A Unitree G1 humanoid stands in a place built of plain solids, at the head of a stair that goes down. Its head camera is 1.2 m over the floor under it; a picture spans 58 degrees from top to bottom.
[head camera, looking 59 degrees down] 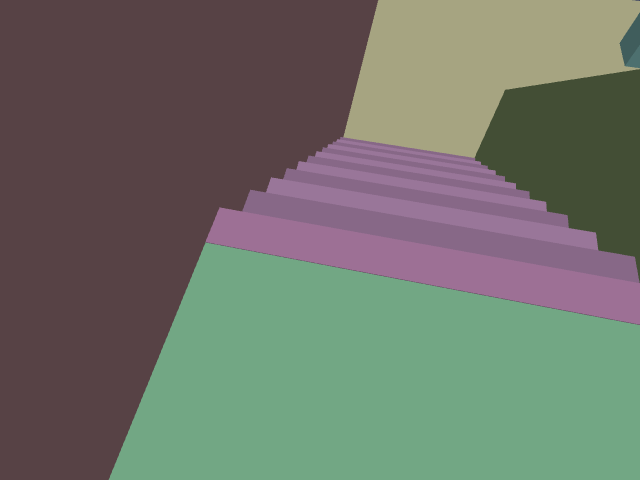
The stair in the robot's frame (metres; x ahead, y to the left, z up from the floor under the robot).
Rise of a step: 0.22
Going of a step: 0.25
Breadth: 1.50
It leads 12 degrees to the right of straight ahead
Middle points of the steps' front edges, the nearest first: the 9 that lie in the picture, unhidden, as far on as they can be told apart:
0.69 -0.39 0.00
0.94 -0.45 -0.22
1.18 -0.50 -0.43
1.42 -0.55 -0.65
1.67 -0.60 -0.87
1.91 -0.65 -1.09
2.15 -0.71 -1.31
2.40 -0.76 -1.53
2.64 -0.81 -1.74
